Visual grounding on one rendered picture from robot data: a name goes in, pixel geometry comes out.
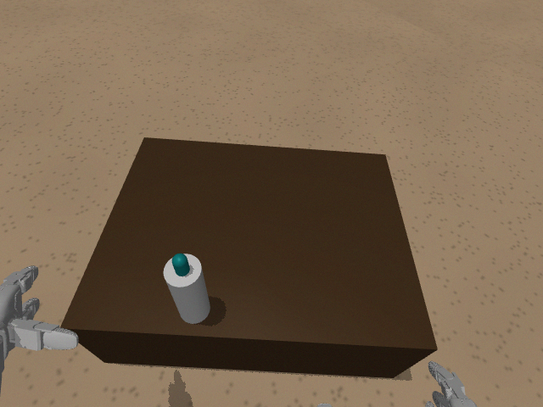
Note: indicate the right robot hand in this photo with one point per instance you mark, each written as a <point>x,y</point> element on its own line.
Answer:
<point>451,386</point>

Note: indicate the left robot hand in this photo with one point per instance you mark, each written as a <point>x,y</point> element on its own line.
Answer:
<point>23,331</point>

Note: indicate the bottle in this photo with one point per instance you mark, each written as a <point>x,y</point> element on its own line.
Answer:
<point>185,279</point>

